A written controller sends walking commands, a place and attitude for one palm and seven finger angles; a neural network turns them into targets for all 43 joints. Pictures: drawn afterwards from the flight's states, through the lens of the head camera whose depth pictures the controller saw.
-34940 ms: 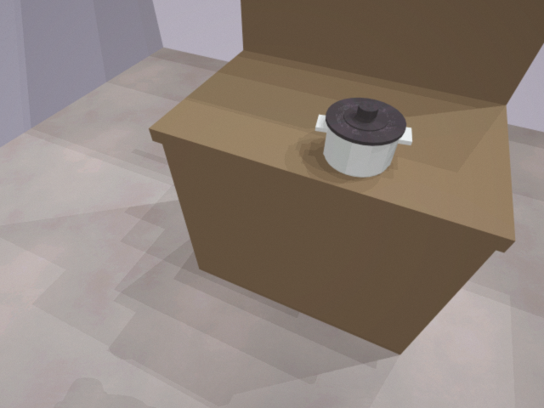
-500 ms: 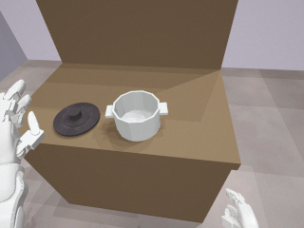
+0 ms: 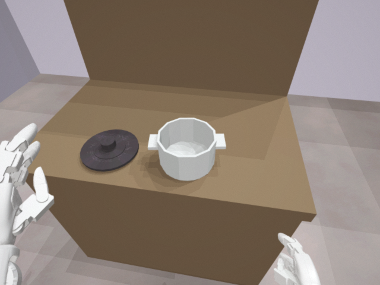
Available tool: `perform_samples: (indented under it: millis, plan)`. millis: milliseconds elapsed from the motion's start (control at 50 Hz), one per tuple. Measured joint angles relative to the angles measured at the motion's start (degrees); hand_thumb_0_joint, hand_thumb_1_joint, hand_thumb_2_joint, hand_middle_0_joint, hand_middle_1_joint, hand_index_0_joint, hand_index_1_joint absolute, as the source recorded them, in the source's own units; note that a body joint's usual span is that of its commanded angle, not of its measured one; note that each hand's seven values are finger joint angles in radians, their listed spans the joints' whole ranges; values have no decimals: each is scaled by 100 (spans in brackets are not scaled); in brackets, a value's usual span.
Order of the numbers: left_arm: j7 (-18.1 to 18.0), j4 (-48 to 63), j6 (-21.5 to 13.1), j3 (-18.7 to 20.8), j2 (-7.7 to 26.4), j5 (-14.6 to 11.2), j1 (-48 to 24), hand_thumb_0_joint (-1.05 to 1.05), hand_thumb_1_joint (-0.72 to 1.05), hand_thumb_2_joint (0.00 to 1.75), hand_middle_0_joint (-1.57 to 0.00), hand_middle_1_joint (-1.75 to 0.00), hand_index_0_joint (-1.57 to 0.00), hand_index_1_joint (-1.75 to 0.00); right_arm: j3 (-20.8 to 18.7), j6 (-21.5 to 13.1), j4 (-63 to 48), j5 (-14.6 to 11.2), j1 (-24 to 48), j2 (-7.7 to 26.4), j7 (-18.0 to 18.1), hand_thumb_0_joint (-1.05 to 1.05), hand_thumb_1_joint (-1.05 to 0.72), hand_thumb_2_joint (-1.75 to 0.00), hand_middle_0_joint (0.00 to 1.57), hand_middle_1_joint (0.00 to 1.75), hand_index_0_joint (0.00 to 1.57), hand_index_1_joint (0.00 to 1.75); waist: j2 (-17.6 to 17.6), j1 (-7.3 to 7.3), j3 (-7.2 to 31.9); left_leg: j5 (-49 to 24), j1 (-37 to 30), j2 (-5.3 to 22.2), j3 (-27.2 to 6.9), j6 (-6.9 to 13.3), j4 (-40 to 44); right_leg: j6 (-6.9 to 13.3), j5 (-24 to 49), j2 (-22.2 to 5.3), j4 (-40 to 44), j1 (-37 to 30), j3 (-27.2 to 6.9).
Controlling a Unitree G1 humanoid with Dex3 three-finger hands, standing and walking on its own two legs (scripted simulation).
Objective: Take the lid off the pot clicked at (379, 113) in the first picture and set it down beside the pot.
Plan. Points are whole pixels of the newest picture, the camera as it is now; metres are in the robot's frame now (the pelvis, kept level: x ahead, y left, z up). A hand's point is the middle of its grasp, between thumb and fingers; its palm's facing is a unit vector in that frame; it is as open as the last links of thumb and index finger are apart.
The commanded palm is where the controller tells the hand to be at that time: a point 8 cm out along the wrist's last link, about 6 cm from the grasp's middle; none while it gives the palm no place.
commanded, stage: draw the hand back to the body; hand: left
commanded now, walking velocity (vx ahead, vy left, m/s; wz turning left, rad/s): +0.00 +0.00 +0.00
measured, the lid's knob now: (108, 142) +0.48 +0.31 +0.01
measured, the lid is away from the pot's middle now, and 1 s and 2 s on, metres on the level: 0.24 0.24 0.24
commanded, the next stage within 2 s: step back with the hand held close in 0.04 s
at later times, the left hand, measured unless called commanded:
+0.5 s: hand (52, 200) +0.19 +0.25 +0.16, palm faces +0.22 -0.84 -0.49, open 7.4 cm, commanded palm +0.12 +0.30 +0.19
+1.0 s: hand out of the picture +0.10 +0.26 +0.17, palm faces +0.34 -0.85 -0.40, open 7.4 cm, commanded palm +0.04 +0.31 +0.19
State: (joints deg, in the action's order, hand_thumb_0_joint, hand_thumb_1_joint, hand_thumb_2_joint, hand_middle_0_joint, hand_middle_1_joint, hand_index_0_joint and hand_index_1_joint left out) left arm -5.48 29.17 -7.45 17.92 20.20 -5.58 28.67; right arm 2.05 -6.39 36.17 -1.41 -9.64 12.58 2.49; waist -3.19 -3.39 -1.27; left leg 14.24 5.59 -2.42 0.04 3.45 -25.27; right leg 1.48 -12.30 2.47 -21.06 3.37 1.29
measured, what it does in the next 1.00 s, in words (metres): shifts its weight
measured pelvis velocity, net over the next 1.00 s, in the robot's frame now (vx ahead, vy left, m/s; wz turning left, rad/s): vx -0.08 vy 0.03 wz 0.01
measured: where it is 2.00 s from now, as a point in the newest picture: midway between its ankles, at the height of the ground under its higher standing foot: outside the picture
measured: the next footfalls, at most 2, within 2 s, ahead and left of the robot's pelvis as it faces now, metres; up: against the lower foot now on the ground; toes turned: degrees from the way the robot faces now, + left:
right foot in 1.32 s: -0.21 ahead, -0.11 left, +0.00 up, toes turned -5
left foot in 1.56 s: -0.16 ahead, +0.13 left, +0.00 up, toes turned -2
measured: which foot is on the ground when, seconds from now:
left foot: down 0.00-1.00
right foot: down 0.00-1.00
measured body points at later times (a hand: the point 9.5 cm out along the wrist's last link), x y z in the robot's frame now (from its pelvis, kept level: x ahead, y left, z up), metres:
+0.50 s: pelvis -0.01 +0.03 -0.01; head +0.03 +0.05 +0.44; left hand +0.17 +0.29 +0.19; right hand +0.16 -0.22 -0.07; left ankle +0.00 +0.08 -0.74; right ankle +0.00 -0.11 -0.74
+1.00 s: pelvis -0.08 +0.03 -0.03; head -0.08 +0.08 +0.42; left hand +0.08 +0.31 +0.19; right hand +0.07 -0.22 -0.08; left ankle +0.00 +0.08 -0.74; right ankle -0.05 -0.11 -0.74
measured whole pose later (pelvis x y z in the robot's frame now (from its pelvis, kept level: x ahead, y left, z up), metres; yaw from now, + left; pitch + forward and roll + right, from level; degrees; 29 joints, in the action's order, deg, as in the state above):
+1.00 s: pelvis -0.08 +0.03 -0.03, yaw +1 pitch -1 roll -4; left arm -8.2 42.8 -13.9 24.3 25.9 -3.8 36.4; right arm -0.6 -2.7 30.8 -1.8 -15.0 13.2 3.2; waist 1.5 1.6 -1.2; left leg 13.1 26.5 -1.1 1.6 5.5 -40.7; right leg -0.6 -17.1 0.5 -36.4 19.4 5.1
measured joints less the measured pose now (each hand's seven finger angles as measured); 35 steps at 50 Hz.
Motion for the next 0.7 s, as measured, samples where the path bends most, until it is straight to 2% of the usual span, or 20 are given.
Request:
perform_samples:
  millis: [160, 220, 300, 400, 480, 580, 620, 660, 700]
  plan:
    - [-47, 99, 60, 2, -43, 20, -6, 1, 89, 90, -21, -30, -21, -30, 68, 16, -13, 18, 7, -64, -27, 1, -90, -90, 20, 30, 21, 30, 42, -20, 13, 9, 16, -59, 22, 60, 3, -61, -22, -60, -27, 30, -20]
    - [-14, 97, -125, 282, 143, 25, -163, 1, 89, 90, -21, -30, -21, -30, 110, 86, -153, 15, 12, -64, -13, 1, -90, -90, 20, 30, 21, 30, 79, -16, -58, 23, 148, -43, 35, 88, -63, -79, -1, -45, -31, 137, -28]
    - [-63, 273, -436, 713, 337, 66, -234, 1, 89, 90, -21, -30, -21, -30, 82, 159, -248, 46, 106, -69, -95, 1, -90, -90, 20, 30, 21, 30, 244, 69, -230, -9, 419, -17, 91, 105, -124, -105, 90, -24, -34, 400, -78]
    - [35, 577, -492, 480, 234, 151, 157, 1, 89, 90, -20, -30, -21, -30, -74, 310, -418, 36, 118, 47, -161, 1, -90, -90, 20, 30, 21, 30, 385, 260, -337, -53, 733, -96, 201, 193, -190, -204, 62, -110, -287, 816, -172]
    - [97, 884, -443, 464, 464, 215, 669, 1, 89, 90, -21, -30, -21, -30, -201, 414, -566, 25, 22, 35, -162, 1, -90, -90, 20, 30, 21, 30, 527, 384, -321, -33, 952, -179, 276, 249, -329, -258, -69, -196, -644, 1142, -230]
    - [16, 1182, -449, 789, 791, 193, 951, 1, 89, 90, -21, -30, -22, -30, -264, 392, -641, 67, -170, -35, -125, 1, -91, -90, 20, 30, 20, 30, 581, 352, -220, 8, 1123, -223, 348, 276, -515, -200, -450, -327, -1184, 1296, -129]
    - [-26, 1225, -489, 874, 777, 181, 909, 2, 89, 90, -21, -30, -22, -30, -259, 357, -618, 79, -216, -53, -122, 1, -91, -90, 20, 30, 20, 30, 512, 327, -155, 17, 1210, -201, 356, 275, -596, -179, -510, -353, -1206, 1199, -99]
    - [-55, 1196, -551, 911, 689, 172, 796, 1, 89, 90, -21, -30, -22, -30, -235, 334, -585, 75, -201, -74, -122, 1, -91, -90, 20, 30, 20, 30, 423, 287, -132, 14, 1320, -142, 379, 262, -687, -256, -602, -346, -1052, 1132, -56]
    - [-66, 1094, -591, 874, 579, 170, 628, 1, 89, 90, -21, -30, -21, -30, -207, 327, -553, 62, -149, -95, -120, 1, -91, -90, 20, 30, 20, 30, 290, 320, -200, -28, 1395, -57, 323, 234, -753, -297, -417, -265, -946, 1126, 9]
